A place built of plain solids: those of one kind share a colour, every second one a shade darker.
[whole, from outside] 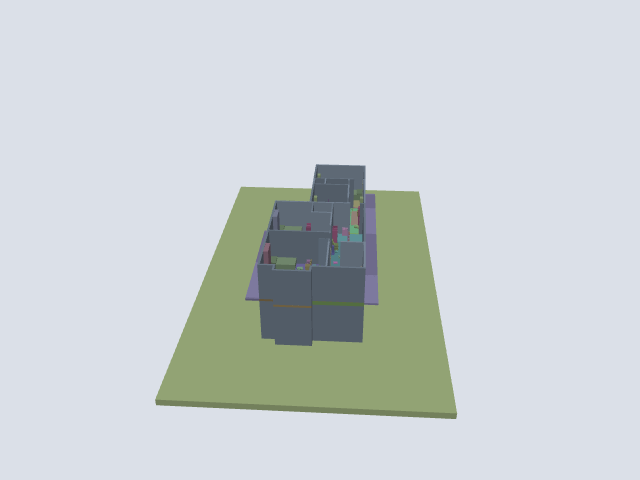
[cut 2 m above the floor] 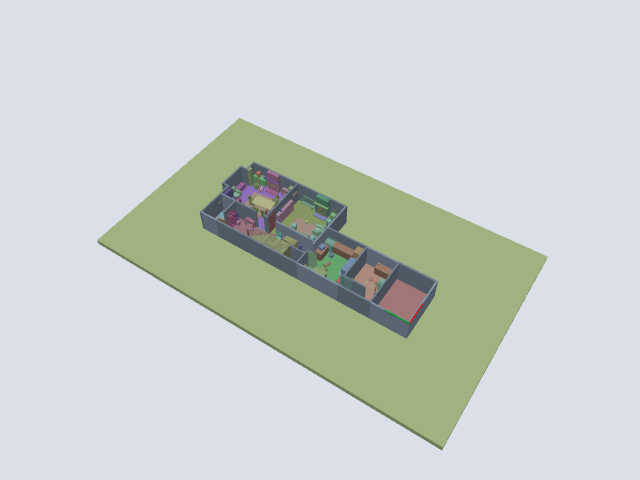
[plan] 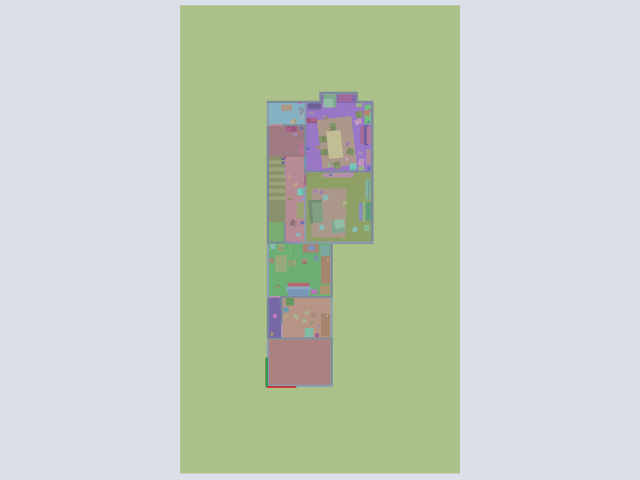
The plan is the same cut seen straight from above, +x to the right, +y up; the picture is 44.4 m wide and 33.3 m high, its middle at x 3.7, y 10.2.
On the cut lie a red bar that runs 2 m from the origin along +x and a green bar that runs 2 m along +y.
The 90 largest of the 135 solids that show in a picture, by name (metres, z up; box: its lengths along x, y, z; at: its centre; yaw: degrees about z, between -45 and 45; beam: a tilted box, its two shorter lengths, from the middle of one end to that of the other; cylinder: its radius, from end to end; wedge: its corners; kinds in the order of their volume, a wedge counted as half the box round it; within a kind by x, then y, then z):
{
 "under_1": {"box": [19.41, 32.48, 0.5], "at": [3.71, 10.24, -0.33]},
 "wall_1": {"box": [0.16, 3.13, 3.46], "at": [0.08, 1.73, 1.43]},
 "wall_2": {"box": [0.16, 2.77, 3.46], "at": [0.08, 4.8, 1.43]},
 "wall_3": {"box": [0.16, 4.6, 2.86], "at": [0.08, 7.66, 4.89]},
 "wall_4": {"box": [0.16, 3.64, 3.46], "at": [0.08, 8.14, 1.43]},
 "wall_5": {"box": [0.16, 6.17, 2.86], "at": [0.08, 13.17, 4.89]},
 "wall_6": {"box": [0.16, 8.02, 3.46], "at": [0.08, 14.1, 1.43]},
 "wall_7": {"box": [0.16, 3.31, 2.86], "at": [0.08, 18.05, 4.89]},
 "wall_8": {"box": [0.16, 1.46, 3.46], "at": [0.08, 18.97, 1.43]},
 "wall_9": {"box": [1.57, 0.13, 3.46], "at": [0.79, 10.02, 1.43]},
 "wall_10": {"box": [1.83, 0.13, 2.86], "at": [0.92, 16.33, 4.89]},
 "wall_11": {"box": [0.13, 1.84, 3.46], "at": [1.05, 5.27, 1.43]},
 "wall_12": {"box": [0.13, 1.35, 3.46], "at": [1.25, 10.76, 1.43]},
 "wall_13": {"box": [3.82, 0.16, 6.62], "at": [1.91, 19.78, 3.01]},
 "wall_14": {"box": [1.65, 0.13, 3.46], "at": [1.92, 18.18, 1.43]},
 "wall_15": {"box": [4.58, 0.16, 3.46], "at": [2.29, 0.08, 1.43]},
 "wall_16": {"box": [4.58, 0.16, 2.86], "at": [2.29, 2.33, 4.89]},
 "wall_17": {"box": [4.58, 0.13, 3.46], "at": [2.29, 3.35, 1.43]},
 "wall_18": {"box": [0.13, 3.86, 3.46], "at": [2.67, 12.02, 1.43]},
 "wall_19": {"box": [0.13, 2.1, 2.86], "at": [2.67, 12.9, 4.89]},
 "wall_20": {"box": [0.13, 2.17, 3.46], "at": [2.67, 17.03, 1.43]},
 "wall_21": {"box": [0.13, 3.31, 2.86], "at": [2.67, 18.05, 4.89]},
 "wall_22": {"box": [0.13, 1.46, 3.46], "at": [2.67, 18.97, 1.43]},
 "wall_23": {"box": [3.65, 0.13, 3.46], "at": [2.76, 6.25, 1.43]},
 "wall_24": {"box": [3.58, 0.13, 2.86], "at": [2.79, 5.29, 4.89]},
 "wall_25": {"box": [3.2, 0.13, 2.86], "at": [2.98, 6.51, 4.89]},
 "wall_26": {"box": [1.72, 0.13, 2.86], "at": [3.47, 11.78, 4.89]},
 "wall_27": {"box": [6.18, 0.13, 2.86], "at": [4.32, 10.02, 4.89]},
 "wall_28": {"box": [0.16, 3.13, 3.46], "at": [4.5, 1.73, 1.43]},
 "wall_29": {"box": [0.16, 2.77, 3.46], "at": [4.5, 4.8, 1.43]},
 "wall_30": {"box": [0.16, 3.61, 3.46], "at": [4.5, 8.12, 1.43]},
 "wall_31": {"box": [0.16, 3.35, 2.86], "at": [4.5, 8.25, 4.89]},
 "wall_32": {"box": [5.06, 0.13, 3.46], "at": [4.88, 10.02, 1.43]},
 "wall_33": {"box": [2.68, 0.16, 6.62], "at": [5.0, 20.4, 3.01]},
 "wall_34": {"box": [4.8, 0.13, 6.62], "at": [5.01, 14.95, 3.01]},
 "wall_35": {"box": [2.99, 0.031, 6.62], "at": [5.92, 9.94, 3.01]},
 "wall_36": {"box": [1.24, 0.16, 6.62], "at": [6.79, 19.78, 3.01]},
 "wall_37": {"box": [0.16, 4.79, 6.62], "at": [7.33, 12.48, 3.01]},
 "wall_38": {"box": [0.16, 4.69, 6.62], "at": [7.33, 17.36, 3.01]},
 "stair_1": {"box": [1.15, 1.04, 3.03], "at": [0.73, 11.96, 1.22]},
 "stair_2": {"box": [1.15, 1.29, 2.85], "at": [0.73, 12.08, 1.12]},
 "stair_3": {"box": [1.15, 1.54, 2.67], "at": [0.73, 12.21, 1.03]},
 "stair_4": {"box": [1.15, 1.79, 2.49], "at": [0.73, 12.33, 0.94]},
 "stair_5": {"box": [1.15, 2.04, 2.3], "at": [0.73, 12.46, 0.85]},
 "stair_6": {"box": [1.15, 2.29, 2.12], "at": [0.73, 12.59, 0.76]},
 "stair_7": {"box": [1.15, 2.55, 1.94], "at": [0.73, 12.71, 0.67]},
 "stair_8": {"box": [1.15, 2.8, 1.76], "at": [0.73, 12.84, 0.58]},
 "stair_9": {"box": [1.15, 3.05, 1.57], "at": [0.73, 12.96, 0.49]},
 "stair_10": {"box": [1.15, 3.3, 1.39], "at": [0.73, 13.09, 0.4]},
 "stair_11": {"box": [1.15, 3.55, 1.21], "at": [0.73, 13.21, 0.31]},
 "stair_12": {"box": [1.15, 3.8, 1.03], "at": [0.73, 13.34, 0.21]},
 "stair_13": {"box": [1.15, 4.05, 0.85], "at": [0.73, 13.46, 0.12]},
 "stair_14": {"box": [1.15, 4.3, 0.66], "at": [0.73, 13.59, 0.03]},
 "floor_dining_1": {"box": [4.51, 4.69, 0.5], "at": [5.0, 17.36, -0.25]},
 "floor_dining_2": {"box": [2.36, 0.62, 0.5], "at": [5.0, 20.01, -0.25]},
 "floor_back_1": {"box": [4.51, 4.79, 0.5], "at": [5.0, 12.48, -0.25]},
 "floor_kitchen_1": {"box": [4.26, 3.64, 0.5], "at": [2.29, 8.14, -0.25]},
 "floor_landlady_1": {"box": [4.26, 3.13, 0.5], "at": [2.29, 1.73, -0.25]},
 "floor_hall_1": {"box": [2.45, 2.15, 0.5], "at": [1.39, 17.04, -0.25]},
 "floor_hall_2": {"box": [1.3, 5.87, 0.5], "at": [1.96, 13.02, -0.25]},
 "floor_scullery_1": {"box": [3.3, 2.77, 0.5], "at": [2.77, 4.8, -0.25]},
 "upper_floor_next_1": {"box": [1.0, 4.6, 0.16], "at": [-0.5, 7.66, 3.38]},
 "upper_floor_next_2": {"box": [1.0, 6.17, 0.16], "at": [-0.5, 13.17, 3.38]},
 "upper_floor_next_3": {"box": [1.0, 3.31, 0.16], "at": [-0.5, 18.05, 3.38]},
 "upper_floor_next_4": {"box": [1.0, 4.79, 0.16], "at": [7.91, 12.48, 3.38]},
 "upper_floor_next_5": {"box": [1.0, 4.69, 0.16], "at": [7.91, 17.36, 3.38]},
 "upper_floor_front_room_1": {"box": [4.51, 4.69, 0.16], "at": [5.0, 17.36, 3.38]},
 "child_bed_1": {"box": [2.06, 1.06, 0.4], "at": [1.17, 3.23, 3.84]},
 "child_bed_2": {"box": [2.06, 1.06, 0.4], "at": [6.24, 10.59, 3.84]},
 "child_bed_3": {"box": [2.06, 1.06, 0.4], "at": [6.24, 15.61, 3.84]},
 "fixture_breast_kitchen_1": {"box": [1.48, 0.47, 3.21], "at": [2.21, 6.56, 1.55]},
 "counter_run_1": {"box": [1.13, 0.61, 0.78], "at": [3.06, 9.64, 0.49]},
 "counter_run_2": {"box": [0.61, 1.58, 0.78], "at": [4.11, 4.3, 0.49]},
 "counter_run_3": {"box": [0.61, 1.91, 0.78], "at": [4.11, 8.12, 0.49]},
 "upper_floor_end_1": {"box": [4.26, 2.82, 0.16], "at": [2.29, 3.82, 3.38]},
 "floor_vestibule_1": {"box": [2.45, 1.46, 0.5], "at": [1.39, 18.97, -0.25]},
 "fixture_breast_back_1": {"box": [0.4, 1.24, 3.21], "at": [7.05, 12.18, 1.55]},
 "upper_floor_landing_1": {"box": [2.45, 1.35, 0.16], "at": [1.39, 10.76, 3.38]},
 "upper_floor_landing_2": {"box": [1.3, 4.82, 0.16], "at": [1.96, 13.85, 3.38]},
 "rug_1": {"box": [2.4, 3.4, 0.08], "at": [4.3, 12.08, -0.03], "yaw": -0.4},
 "rug_2": {"box": [2.4, 3.4, 0.08], "at": [4.88, 16.98, -0.03], "yaw": 6.9},
 "fixture_breast_back_room_1": {"box": [0.35, 1.24, 2.91], "at": [7.07, 12.18, 4.87]},
 "fixture_breast_dining_1": {"box": [0.32, 1.21, 3.21], "at": [7.09, 17.46, 1.55]},
 "fixture_breast_front_room_1": {"box": [0.35, 1.21, 2.91], "at": [7.08, 17.46, 4.87]},
 "floor_back_passage_1": {"box": [0.83, 2.77, 0.5], "at": [0.57, 4.8, -0.25]},
 "upper_floor_passage_1": {"box": [1.22, 4.6, 0.16], "at": [0.77, 7.66, 3.38]},
 "bookcase_1": {"box": [2.14, 0.31, 1.15], "at": [4.96, 14.71, 0.57]},
 "fridge_flat_1": {"box": [0.73, 0.6, 1.66], "at": [4.04, 6.74, 0.83]},
 "floor_cellar_1": {"box": [1.02, 1.35, 0.5], "at": [0.67, 10.76, -0.25]},
 "chest_drawers_1": {"box": [0.5, 1.13, 1.0], "at": [2.35, 12.27, 0.5]}
}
